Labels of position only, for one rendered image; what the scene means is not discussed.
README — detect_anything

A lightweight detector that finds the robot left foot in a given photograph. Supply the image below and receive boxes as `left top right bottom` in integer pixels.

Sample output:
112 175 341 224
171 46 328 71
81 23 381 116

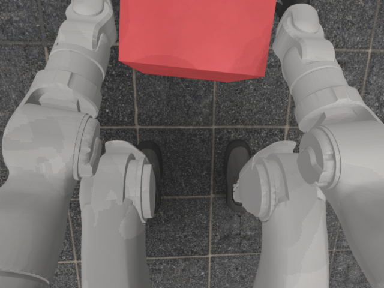
136 140 163 214

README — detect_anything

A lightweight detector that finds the robot left forearm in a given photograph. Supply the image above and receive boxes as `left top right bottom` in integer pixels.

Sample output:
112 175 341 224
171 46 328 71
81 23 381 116
2 0 118 168

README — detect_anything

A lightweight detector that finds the robot right forearm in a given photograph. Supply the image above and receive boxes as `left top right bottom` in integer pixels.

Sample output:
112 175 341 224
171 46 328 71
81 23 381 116
272 4 384 132

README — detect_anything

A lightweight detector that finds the carton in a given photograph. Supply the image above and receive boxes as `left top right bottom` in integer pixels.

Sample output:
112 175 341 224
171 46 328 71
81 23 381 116
119 0 277 82

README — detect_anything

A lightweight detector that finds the robot left upper arm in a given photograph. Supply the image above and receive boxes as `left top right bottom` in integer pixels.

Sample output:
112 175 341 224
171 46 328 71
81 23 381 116
0 103 102 288

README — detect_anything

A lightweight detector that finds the robot right upper arm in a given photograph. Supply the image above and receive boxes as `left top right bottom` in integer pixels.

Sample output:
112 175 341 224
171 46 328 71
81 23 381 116
297 120 384 288

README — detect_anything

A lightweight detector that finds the right robot hand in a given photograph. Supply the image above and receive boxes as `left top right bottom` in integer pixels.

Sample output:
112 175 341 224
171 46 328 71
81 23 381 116
275 0 310 22

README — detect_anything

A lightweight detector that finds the robot right thigh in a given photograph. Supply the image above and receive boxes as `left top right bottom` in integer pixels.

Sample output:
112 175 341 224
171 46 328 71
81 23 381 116
247 153 329 288

